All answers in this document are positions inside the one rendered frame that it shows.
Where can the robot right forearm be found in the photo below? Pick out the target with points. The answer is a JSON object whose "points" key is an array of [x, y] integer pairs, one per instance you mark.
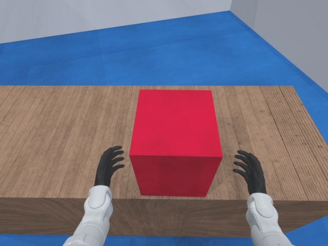
{"points": [[263, 220]]}

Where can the robot left forearm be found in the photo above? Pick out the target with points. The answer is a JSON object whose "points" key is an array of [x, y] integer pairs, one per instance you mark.
{"points": [[94, 227]]}

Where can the left robot hand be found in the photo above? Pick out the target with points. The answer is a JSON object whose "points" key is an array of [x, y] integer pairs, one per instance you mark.
{"points": [[105, 168]]}

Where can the pedestal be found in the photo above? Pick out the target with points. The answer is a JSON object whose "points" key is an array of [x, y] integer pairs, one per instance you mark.
{"points": [[52, 139]]}

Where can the carton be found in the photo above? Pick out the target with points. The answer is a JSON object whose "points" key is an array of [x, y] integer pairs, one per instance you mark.
{"points": [[175, 147]]}

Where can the right robot hand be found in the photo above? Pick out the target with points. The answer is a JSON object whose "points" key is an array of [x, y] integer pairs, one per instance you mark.
{"points": [[254, 173]]}

